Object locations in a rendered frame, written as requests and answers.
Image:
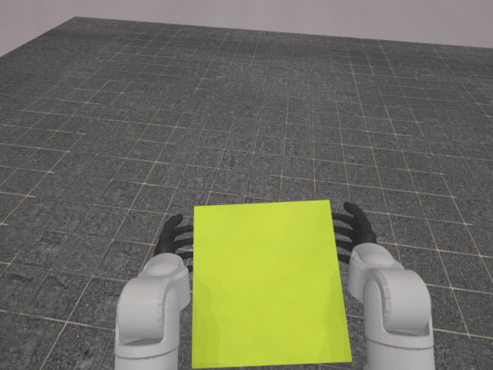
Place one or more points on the carton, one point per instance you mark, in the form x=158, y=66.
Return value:
x=266, y=286

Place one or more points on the left robot hand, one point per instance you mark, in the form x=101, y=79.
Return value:
x=166, y=243

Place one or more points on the left robot forearm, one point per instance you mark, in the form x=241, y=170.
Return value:
x=147, y=315

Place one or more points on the right robot forearm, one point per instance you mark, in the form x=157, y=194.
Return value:
x=397, y=310

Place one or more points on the right robot hand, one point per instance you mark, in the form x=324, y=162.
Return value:
x=360, y=234

